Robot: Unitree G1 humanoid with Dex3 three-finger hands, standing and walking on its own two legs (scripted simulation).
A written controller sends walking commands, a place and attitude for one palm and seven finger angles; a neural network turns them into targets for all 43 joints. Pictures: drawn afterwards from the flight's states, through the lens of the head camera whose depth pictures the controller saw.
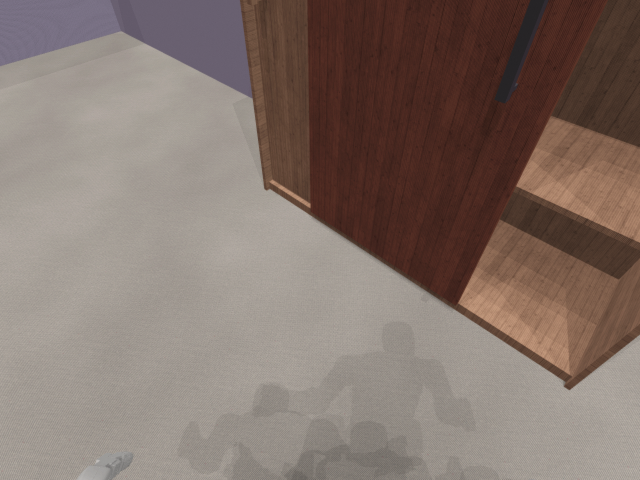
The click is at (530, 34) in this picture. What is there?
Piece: wardrobe's sliding door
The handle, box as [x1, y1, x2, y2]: [494, 0, 548, 102]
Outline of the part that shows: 548,0 530,0 494,99 505,102 509,99 511,92 515,89 517,85 515,82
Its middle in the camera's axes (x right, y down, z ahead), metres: +0.41 -0.38 +0.76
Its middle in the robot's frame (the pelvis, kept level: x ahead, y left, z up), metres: +0.86 -0.37 +0.18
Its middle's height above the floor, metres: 0.95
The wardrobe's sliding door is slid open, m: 0.40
